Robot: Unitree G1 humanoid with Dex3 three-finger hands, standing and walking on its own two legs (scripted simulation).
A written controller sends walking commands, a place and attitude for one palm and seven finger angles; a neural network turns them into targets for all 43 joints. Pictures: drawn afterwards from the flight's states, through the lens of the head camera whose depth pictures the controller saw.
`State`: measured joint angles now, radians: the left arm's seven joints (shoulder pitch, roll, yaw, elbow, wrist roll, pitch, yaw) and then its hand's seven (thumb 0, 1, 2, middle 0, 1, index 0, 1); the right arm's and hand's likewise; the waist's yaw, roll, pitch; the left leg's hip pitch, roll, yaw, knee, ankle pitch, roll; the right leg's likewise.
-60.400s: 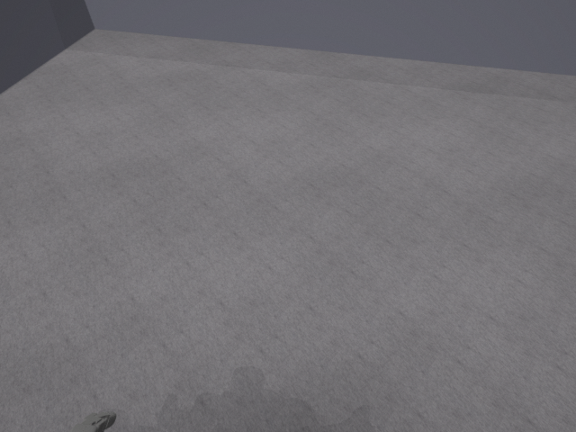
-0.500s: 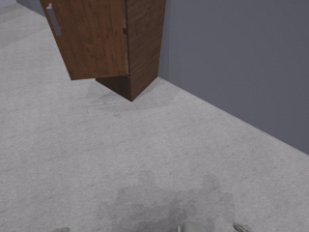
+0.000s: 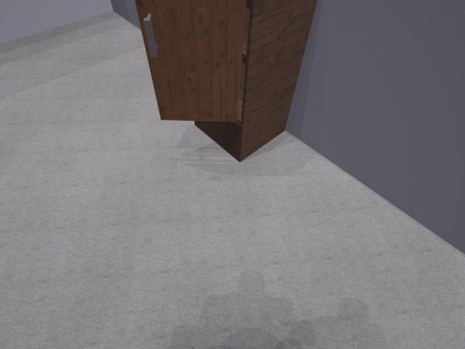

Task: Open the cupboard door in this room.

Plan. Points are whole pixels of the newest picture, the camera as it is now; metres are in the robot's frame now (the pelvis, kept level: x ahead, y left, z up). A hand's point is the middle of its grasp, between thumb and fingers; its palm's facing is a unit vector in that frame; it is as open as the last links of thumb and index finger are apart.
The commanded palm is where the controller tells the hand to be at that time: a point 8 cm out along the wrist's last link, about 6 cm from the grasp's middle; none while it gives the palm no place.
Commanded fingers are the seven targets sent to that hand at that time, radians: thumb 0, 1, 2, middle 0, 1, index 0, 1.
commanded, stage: take the last steps up to it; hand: left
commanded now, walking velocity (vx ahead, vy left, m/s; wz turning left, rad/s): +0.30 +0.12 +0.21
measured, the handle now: (151, 35) +1.08 +0.37 -0.04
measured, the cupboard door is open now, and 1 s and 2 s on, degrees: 47 47 47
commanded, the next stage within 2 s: come to a stop and stand still in 1.50 s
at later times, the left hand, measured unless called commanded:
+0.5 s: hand (142, 344) +0.14 +0.18 -0.16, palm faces +0.11 -0.97 -0.21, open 7.4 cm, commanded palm none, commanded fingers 0.00 0.90 0.90 -0.20 -0.30 -0.20 -0.30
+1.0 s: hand (122, 285) +0.25 +0.26 -0.18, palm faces +0.14 -0.98 -0.16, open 7.4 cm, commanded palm none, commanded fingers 0.00 0.90 0.90 -0.20 -0.30 -0.20 -0.30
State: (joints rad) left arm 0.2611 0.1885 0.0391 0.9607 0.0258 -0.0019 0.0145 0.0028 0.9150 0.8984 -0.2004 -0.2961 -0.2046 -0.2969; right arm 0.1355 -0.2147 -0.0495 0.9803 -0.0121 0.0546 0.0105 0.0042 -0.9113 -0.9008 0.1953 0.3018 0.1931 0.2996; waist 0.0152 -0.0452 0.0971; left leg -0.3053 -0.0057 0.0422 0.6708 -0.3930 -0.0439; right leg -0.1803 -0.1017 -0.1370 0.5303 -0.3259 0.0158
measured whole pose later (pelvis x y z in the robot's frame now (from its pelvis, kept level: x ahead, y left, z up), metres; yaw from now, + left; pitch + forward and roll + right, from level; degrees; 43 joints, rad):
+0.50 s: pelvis +0.09 -0.01 +0.00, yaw +5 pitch -1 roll +0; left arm 0.22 0.16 0.04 0.98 0.03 -0.06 -0.01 0.00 0.91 0.90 -0.19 -0.30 -0.20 -0.30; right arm 0.34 -0.19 -0.04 1.10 -0.03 0.01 0.01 0.00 -0.91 -0.90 0.20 0.30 0.20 0.30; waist 0.00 0.03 0.05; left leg -0.34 0.00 0.01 0.95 -0.44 0.02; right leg -0.24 -0.05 -0.12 0.57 -0.30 -0.02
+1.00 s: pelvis +0.25 +0.08 +0.00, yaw +4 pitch +0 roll +1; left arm 0.27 0.18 0.06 1.07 0.03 -0.01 -0.01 0.01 0.91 0.90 -0.19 -0.29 -0.20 -0.30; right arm 0.20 -0.16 -0.05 1.01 -0.03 -0.07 -0.03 -0.02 -0.95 -0.90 0.20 0.30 0.20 0.30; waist 0.03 -0.04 0.05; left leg -0.26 0.01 0.17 0.45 -0.19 0.05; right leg -0.50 -0.11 -0.08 1.09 -0.32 0.00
